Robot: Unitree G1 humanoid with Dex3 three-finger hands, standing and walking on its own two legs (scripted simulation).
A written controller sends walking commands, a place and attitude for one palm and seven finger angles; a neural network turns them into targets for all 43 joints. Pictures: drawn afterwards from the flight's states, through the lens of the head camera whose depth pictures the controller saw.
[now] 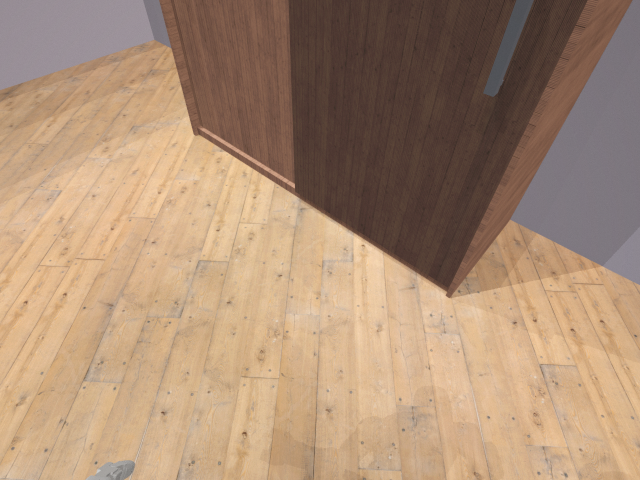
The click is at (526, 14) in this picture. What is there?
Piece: wardrobe's sliding door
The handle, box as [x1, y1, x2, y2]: [483, 0, 533, 96]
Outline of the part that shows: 533,0 516,0 483,92 493,96 497,92 503,80 502,78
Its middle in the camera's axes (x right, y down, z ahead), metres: +0.41 -0.43 +0.81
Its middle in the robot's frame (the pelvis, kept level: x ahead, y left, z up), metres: +0.94 -0.36 +0.16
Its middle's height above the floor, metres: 0.93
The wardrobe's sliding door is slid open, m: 0.00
